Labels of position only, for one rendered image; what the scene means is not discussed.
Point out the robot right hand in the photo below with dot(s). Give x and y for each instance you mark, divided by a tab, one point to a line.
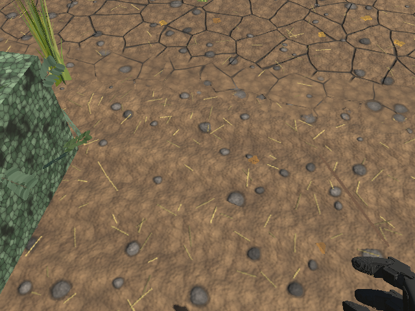
393	272

